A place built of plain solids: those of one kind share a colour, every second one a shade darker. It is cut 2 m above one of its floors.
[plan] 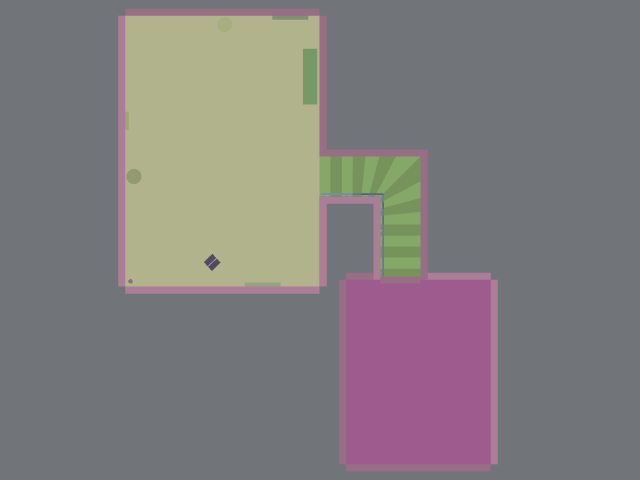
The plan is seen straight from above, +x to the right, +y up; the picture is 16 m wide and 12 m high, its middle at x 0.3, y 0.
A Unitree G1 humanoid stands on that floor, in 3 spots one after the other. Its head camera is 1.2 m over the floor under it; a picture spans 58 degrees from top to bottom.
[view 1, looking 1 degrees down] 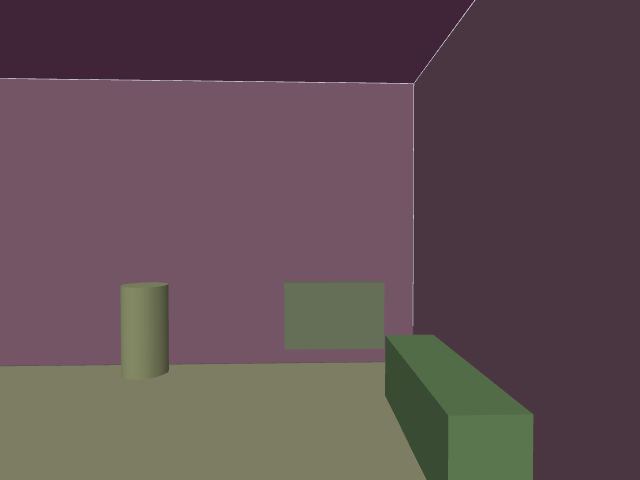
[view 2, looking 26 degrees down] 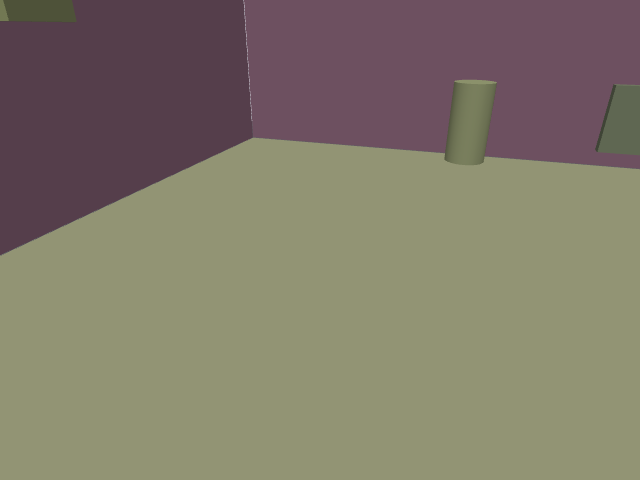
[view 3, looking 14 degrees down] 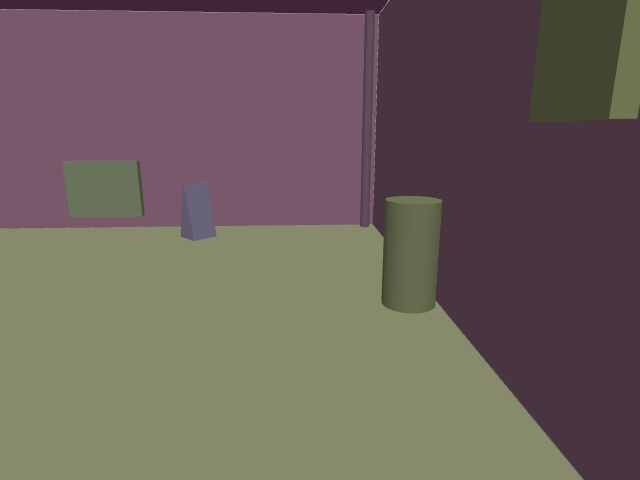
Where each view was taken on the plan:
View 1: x -0.71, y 1.64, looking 88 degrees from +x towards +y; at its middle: wall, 3.97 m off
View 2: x -2.06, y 0.84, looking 109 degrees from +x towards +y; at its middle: floor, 2.74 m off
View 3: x -3.56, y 4.48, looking -93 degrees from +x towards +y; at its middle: floor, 4.96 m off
